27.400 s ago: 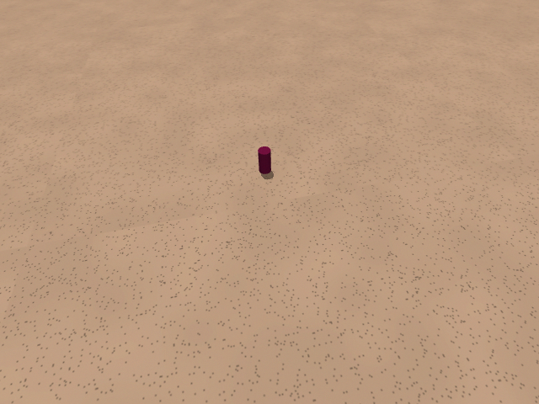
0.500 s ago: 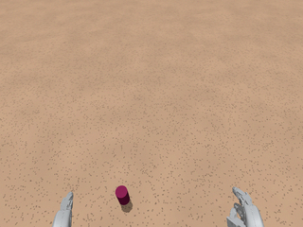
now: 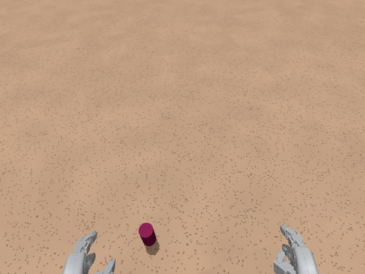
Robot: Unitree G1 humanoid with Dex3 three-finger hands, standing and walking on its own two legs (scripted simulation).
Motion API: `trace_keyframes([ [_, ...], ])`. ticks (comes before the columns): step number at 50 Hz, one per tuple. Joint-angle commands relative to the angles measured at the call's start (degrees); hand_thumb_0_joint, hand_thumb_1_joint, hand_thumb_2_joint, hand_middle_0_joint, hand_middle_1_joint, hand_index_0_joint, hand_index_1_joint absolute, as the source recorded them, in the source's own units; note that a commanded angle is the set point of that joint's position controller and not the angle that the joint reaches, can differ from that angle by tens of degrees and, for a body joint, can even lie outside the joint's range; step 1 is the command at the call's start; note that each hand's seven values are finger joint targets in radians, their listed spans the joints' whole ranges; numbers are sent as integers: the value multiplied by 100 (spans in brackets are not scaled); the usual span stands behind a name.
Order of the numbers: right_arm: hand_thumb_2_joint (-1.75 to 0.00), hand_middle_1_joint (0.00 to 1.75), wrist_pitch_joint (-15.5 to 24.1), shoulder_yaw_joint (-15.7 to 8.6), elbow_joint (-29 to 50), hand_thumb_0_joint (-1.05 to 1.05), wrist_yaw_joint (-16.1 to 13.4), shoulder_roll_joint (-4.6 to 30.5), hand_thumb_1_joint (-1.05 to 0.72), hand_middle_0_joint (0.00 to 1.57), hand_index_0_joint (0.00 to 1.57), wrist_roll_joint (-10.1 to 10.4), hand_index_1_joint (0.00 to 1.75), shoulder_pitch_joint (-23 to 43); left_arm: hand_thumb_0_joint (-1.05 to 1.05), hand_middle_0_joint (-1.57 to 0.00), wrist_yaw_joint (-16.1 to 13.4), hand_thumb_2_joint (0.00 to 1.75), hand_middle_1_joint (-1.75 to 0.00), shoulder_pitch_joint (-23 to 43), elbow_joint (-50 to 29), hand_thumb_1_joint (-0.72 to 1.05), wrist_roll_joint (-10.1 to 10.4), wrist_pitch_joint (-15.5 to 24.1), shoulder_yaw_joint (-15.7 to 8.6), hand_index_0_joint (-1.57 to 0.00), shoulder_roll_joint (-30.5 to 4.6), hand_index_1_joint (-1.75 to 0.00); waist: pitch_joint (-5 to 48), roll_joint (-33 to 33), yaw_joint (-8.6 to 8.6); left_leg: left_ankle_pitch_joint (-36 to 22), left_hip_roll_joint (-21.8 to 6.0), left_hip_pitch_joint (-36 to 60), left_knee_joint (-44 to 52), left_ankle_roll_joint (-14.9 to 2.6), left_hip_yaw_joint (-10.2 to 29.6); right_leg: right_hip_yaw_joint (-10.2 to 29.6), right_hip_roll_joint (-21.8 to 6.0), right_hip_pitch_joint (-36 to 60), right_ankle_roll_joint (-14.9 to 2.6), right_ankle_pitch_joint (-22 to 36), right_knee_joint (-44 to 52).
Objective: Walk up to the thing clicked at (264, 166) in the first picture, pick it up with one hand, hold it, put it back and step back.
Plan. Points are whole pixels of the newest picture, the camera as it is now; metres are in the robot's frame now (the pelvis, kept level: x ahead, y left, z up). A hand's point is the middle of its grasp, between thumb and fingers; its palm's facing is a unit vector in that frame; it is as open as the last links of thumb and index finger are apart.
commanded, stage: stand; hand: left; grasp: from the side
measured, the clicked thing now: (147, 234) +0.42 +0.18 -0.65
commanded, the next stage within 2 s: none
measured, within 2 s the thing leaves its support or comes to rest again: neither
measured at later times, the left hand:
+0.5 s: hand out of the picture +0.06 +0.26 -0.11, palm faces +0.00 -0.94 -0.35, open 7.4 cm
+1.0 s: hand out of the picture +0.04 +0.25 -0.10, palm faces +0.01 -0.93 -0.36, open 7.4 cm
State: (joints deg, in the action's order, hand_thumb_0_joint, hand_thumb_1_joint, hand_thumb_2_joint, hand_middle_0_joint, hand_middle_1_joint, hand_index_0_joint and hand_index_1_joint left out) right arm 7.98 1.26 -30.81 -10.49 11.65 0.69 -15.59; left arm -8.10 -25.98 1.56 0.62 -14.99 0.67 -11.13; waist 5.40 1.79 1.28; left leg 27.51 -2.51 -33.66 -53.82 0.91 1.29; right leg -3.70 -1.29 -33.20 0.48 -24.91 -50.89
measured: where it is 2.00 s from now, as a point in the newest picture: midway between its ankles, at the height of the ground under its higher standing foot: outside the picture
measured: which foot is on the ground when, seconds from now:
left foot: down 0.00-1.00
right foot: down 0.00-1.00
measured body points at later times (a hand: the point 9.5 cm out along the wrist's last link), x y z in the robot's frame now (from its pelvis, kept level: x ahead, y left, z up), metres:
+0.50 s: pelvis +0.00 +0.01 +0.04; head +0.00 +0.01 +0.49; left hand +0.06 +0.31 -0.09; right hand +0.07 -0.27 -0.09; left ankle +0.00 +0.13 -0.69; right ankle +0.01 -0.13 -0.69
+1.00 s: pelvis -0.01 +0.00 +0.06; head -0.01 -0.01 +0.51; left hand +0.04 +0.30 -0.08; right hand +0.06 -0.29 -0.09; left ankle +0.00 +0.13 -0.69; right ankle +0.01 -0.13 -0.69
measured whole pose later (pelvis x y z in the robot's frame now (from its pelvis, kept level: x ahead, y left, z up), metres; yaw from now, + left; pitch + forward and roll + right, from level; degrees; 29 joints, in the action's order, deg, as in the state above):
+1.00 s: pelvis -0.01 +0.00 +0.06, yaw +1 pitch -3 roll +0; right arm 0.0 -1.4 -65.4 -0.5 18.3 -1.2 -8.0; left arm -1.1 -8.4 66.2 -1.2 0.5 -0.1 -17.9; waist -2.9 1.3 -0.6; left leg 10.3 0.1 -5.9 -19.5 0.4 0.4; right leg -3.7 -3.1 -7.2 1.2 -10.3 -20.9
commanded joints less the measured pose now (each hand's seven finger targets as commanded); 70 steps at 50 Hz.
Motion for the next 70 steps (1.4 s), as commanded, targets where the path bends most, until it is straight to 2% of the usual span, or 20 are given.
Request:
trace_keyframes([
  [1,-90,30,-110,-480,-251,0,290,1486,-90,20,20,-659,30,707,0,-20,236,90,-30,1039,900,90,-595,958,-575,-20,-1344,-30,-79,-506,-260,-2203,29,396,952,-259,159,540,-379,1270,-418,1670,1041],
  [2,-90,30,-275,-542,-480,0,467,1422,-90,20,20,-702,30,532,0,-20,387,90,-30,898,1452,90,-628,1218,-625,-20,-1435,-30,329,-620,-198,-2368,-43,773,918,-380,73,657,-474,1415,-543,2067,963],
  [3,-90,30,-379,-571,-480,0,560,1434,-90,20,20,-649,30,593,0,-20,486,90,-30,856,1636,90,-592,1378,-564,-20,-1481,-30,277,-541,-156,-2234,3,815,953,-432,143,771,-475,1350,-590,2086,1123],
  [5,-90,30,-406,-559,-690,0,721,1394,-90,20,20,-475,30,510,0,-20,583,90,-30,1079,2120,90,-439,1556,-509,-20,-1495,-30,291,-215,-153,-2068,0,1109,1283,-441,209,799,-513,1425,-548,1902,1117],
  [8,-90,30,-447,-586,-931,0,886,1363,-90,20,20,-370,30,632,0,-20,636,90,-30,1342,2763,90,-337,1635,-489,-20,-1526,-30,133,-400,-191,-1620,34,1392,1562,-407,233,780,-552,1326,-441,1469,1512],
  [9,-90,30,-474,-588,-1065,0,909,1367,-90,20,20,-381,30,653,0,-20,630,90,-30,1436,3001,90,-350,1662,-481,-20,-1577,-30,42,-384,-171,-1525,43,1423,1689,-392,238,796,-585,1336,-425,1304,1661],
  [13,-90,30,-517,-594,-1443,0,948,1432,-90,20,20,-373,30,704,0,-20,616,90,-30,1552,3726,90,-310,1751,-460,-20,-1593,-30,-96,-119,-178,-1974,-42,1714,2058,-377,324,664,-547,1679,-301,1802,1875],
  [21,-90,30,-615,-537,-2142,0,930,1634,-90,20,20,-297,30,784,0,-20,616,90,-30,1667,4870,90,-248,1690,-391,-20,-1689,-30,-511,-55,-205,-1692,-230,1929,3180,-296,555,550,-506,2288,-211,1414,2547],
  [26,-90,30,-620,-511,-2546,0,918,1700,-90,20,20,-250,30,775,0,-20,607,90,-30,1704,5367,90,-225,1696,-337,-20,-1776,-30,-433,-129,-209,-2464,-270,2398,3302,-257,496,530,-611,2581,-165,1936,2835],
  [29,-90,30,-625,-493,-2720,0,910,1736,-90,20,20,-230,30,790,0,-20,605,90,-30,1814,5572,90,-205,1682,-311,-20,-1798,-30,-428,-78,-192,-2629,-301,2491,3482,-225,501,523,-630,2713,-138,2000,2947],
  [33,-90,30,-674,-485,-2898,0,911,1760,-90,20,20,-230,30,844,0,-20,621,90,-30,1839,5833,90,-220,1631,-287,-20,-1793,-30,-752,-88,-206,-1593,-308,2281,3857,-210,578,471,-576,2623,-92,1390,3150],
  [36,-90,30,-687,-481,-2971,0,934,1740,-90,20,20,-228,30,892,0,-20,637,90,-30,1832,5959,90,-225,1641,-291,-20,-1823,-30,-823,-151,-216,-1399,-296,2270,3954,-208,590,480,-569,2567,-88,1253,3246],
  [40,-90,30,-676,-472,-3049,0,943,1755,-90,20,20,-218,30,911,0,-20,649,90,-30,1903,6050,90,-207,1663,-297,-20,-1860,-30,-784,-120,-210,-1478,-301,2338,3969,-196,561,531,-613,2625,-75,1320,3342],
  [45,-90,30,-665,-454,-3091,0,946,1716,-90,20,20,-208,30,969,0,-20,637,90,-30,1984,6143,90,-213,1685,-289,-20,-1836,-30,-697,-226,-198,-2043,-328,2536,3874,-188,485,570,-671,2627,-90,1551,3441],
  [52,-90,30,-673,-418,-3161,0,942,1763,-90,20,20,-201,30,983,0,-20,653,90,-30,2077,6198,90,-185,1681,-308,-20,-1878,-30,-596,-132,-196,-2035,-337,2536,3896,-168,420,595,-672,2791,-95,1706,3487],
  [54,-90,30,-691,-399,-3161,0,953,1740,-90,20,20,-192,30,996,0,-20,653,90,-30,2068,6241,90,-187,1690,-310,-20,-1918,-30,-742,-279,-194,-1973,-331,2478,3905,-171,423,599,-652,2691,-74,1465,3560],
  [59,-90,30,-660,-398,-3159,0,942,1826,-90,20,20,-185,30,1049,0,-20,664,90,-30,2108,6213,90,-183,1704,-310,-20,-1877,-30,-431,-135,-192,-2434,-398,2749,3825,-165,385,617,-700,2830,-100,2177,3488],
  [61,-90,30,-681,-383,-3179,0,942,1802,-90,20,20,-182,30,1037,0,-20,662,90,-30,2155,6242,90,-169,1701,-324,-20,-1917,-30,-591,-257,-188,-2232,-382,2655,3867,-153,368,607,-657,2779,-71,1931,3547],
  [67,-90,30,-695,-386,-3167,0,934,1822,-90,20,20,-180,30,1050,0,-20,665,90,-30,2200,6237,90,-167,1703,-340,-20,-1926,-30,-483,-226,-170,-2408,-420,2741,3834,-145,323,636,-693,2885,-94,2270,3553],
  [70,-90,30,-684,-379,-3193,0,943,1849,-90,20,20,-181,30,1017,0,-20,680,90,-30,2238,6218,90,-157,1701,-345,-20,-1943,-30,-565,-162,-172,-2243,-428,2686,3880,-127,318,669,-669,2844,-93,1961,3620],
])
